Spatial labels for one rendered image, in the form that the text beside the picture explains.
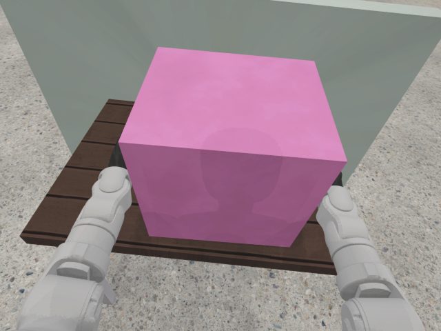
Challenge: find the robot right hand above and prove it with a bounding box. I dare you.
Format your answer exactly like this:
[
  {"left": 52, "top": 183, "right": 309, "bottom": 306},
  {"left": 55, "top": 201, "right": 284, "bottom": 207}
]
[{"left": 332, "top": 172, "right": 342, "bottom": 186}]

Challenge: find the carton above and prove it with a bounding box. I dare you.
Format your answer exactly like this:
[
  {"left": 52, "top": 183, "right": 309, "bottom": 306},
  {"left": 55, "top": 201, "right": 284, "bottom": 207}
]
[{"left": 118, "top": 47, "right": 347, "bottom": 247}]

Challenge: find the robot right upper arm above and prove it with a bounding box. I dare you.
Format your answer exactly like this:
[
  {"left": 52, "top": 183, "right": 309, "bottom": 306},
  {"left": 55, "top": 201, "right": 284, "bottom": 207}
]
[{"left": 341, "top": 298, "right": 423, "bottom": 331}]

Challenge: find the robot left forearm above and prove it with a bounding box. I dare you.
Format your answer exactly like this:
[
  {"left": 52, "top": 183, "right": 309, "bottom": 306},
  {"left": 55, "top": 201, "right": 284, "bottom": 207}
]
[{"left": 16, "top": 166, "right": 132, "bottom": 330}]

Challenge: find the robot left upper arm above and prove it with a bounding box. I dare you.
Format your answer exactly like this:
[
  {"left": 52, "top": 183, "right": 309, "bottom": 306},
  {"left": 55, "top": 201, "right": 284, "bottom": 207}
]
[{"left": 11, "top": 274, "right": 105, "bottom": 331}]

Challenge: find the robot right forearm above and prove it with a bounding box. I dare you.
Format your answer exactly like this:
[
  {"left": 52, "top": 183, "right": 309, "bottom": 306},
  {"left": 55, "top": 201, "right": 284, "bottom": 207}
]
[{"left": 316, "top": 185, "right": 426, "bottom": 331}]

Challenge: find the robot left hand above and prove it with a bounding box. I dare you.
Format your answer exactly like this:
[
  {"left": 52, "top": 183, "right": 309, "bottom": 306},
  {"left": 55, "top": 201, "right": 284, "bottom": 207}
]
[{"left": 108, "top": 131, "right": 127, "bottom": 169}]

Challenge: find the table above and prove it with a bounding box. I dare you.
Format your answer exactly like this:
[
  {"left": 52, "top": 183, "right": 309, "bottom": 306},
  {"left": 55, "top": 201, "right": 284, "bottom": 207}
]
[{"left": 20, "top": 99, "right": 337, "bottom": 305}]

